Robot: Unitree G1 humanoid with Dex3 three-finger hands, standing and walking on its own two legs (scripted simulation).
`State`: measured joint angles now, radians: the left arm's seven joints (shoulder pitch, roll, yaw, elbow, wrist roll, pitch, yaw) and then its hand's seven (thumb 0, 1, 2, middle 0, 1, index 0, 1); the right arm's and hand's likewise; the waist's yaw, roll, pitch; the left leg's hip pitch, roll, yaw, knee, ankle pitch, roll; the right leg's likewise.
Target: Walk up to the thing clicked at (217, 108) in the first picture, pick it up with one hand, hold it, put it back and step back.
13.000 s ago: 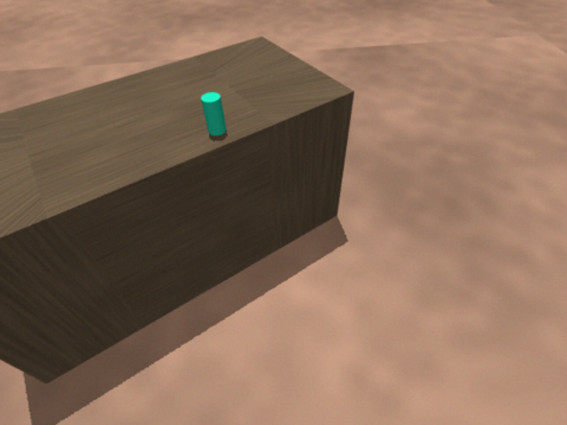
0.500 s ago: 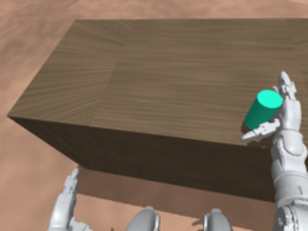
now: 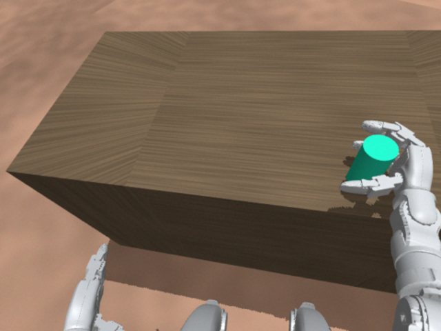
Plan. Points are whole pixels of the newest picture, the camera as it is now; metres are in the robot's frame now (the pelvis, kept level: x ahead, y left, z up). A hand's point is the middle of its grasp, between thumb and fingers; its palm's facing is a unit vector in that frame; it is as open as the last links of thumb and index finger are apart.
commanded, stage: close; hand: right
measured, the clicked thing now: (369, 165) +0.43 -0.20 +0.02
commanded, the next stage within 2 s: settle in 0.10 s
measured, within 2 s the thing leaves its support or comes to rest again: leaves its support in 0.34 s
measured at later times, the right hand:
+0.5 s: hand (371, 149) +0.44 -0.19 +0.05, palm faces +0.13 +0.99 -0.01, open 8.2 cm
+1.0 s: hand (376, 137) +0.43 -0.18 +0.09, palm faces +0.13 +0.99 +0.00, open 8.3 cm
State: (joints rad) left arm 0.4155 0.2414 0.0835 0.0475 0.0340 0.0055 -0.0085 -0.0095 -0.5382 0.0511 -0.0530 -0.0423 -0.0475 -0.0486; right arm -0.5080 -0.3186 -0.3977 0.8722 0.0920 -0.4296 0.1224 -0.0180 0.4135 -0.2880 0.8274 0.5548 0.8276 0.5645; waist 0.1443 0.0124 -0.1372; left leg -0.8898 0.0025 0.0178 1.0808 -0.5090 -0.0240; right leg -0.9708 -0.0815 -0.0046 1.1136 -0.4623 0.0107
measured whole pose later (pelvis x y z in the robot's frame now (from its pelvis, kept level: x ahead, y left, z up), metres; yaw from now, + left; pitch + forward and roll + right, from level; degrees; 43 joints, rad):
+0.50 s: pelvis +0.00 -0.01 +0.01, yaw +0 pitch +16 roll +2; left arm 0.39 0.23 0.07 0.08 0.03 0.01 0.00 -0.01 -0.53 0.05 -0.06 -0.05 -0.06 -0.05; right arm -0.54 -0.31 -0.34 0.86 0.08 -0.40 0.07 -0.01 0.25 -1.10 0.88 1.13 0.89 1.14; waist 0.14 0.01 -0.12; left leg -0.82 0.01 0.01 1.03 -0.49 -0.03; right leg -0.90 -0.08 -0.02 1.06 -0.45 0.01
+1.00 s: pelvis +0.01 +0.00 +0.03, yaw +0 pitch +13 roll +1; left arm 0.36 0.22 0.05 0.19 0.01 -0.01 0.02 -0.01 -0.53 0.05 -0.05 -0.05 -0.05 -0.05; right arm -0.54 -0.30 -0.33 0.83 0.10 -0.33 0.08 -0.01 0.26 -1.13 0.84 1.20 0.85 1.21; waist 0.11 0.01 -0.10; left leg -0.70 0.01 0.01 0.93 -0.46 -0.02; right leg -0.77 -0.07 -0.02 0.95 -0.40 0.01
